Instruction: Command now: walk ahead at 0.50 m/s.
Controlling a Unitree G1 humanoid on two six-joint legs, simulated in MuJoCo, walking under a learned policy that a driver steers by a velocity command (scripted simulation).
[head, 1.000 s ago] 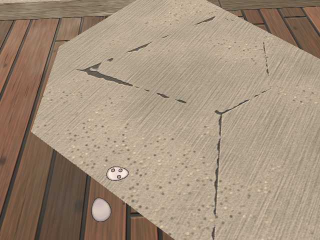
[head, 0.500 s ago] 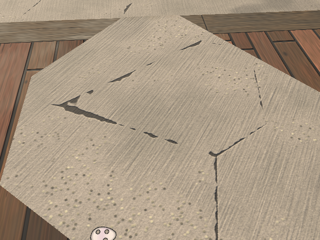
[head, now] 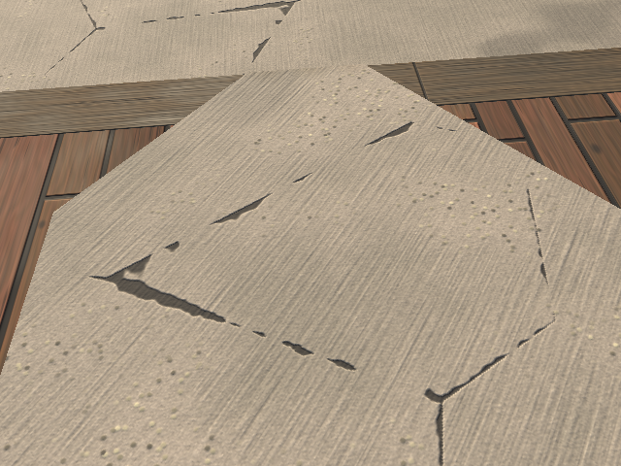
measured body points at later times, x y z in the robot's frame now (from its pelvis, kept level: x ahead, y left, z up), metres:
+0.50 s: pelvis +0.21 +0.05 -0.01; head +0.24 +0.07 +0.44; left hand +0.23 +0.28 -0.17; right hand +0.26 -0.19 -0.15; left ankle +0.28 +0.11 -0.75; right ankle +0.17 -0.09 -0.69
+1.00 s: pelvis +0.24 +0.03 +0.00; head +0.24 +0.03 +0.45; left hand +0.23 +0.24 -0.16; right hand +0.24 -0.19 -0.16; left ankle +0.28 +0.11 -0.75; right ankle +0.23 -0.08 -0.75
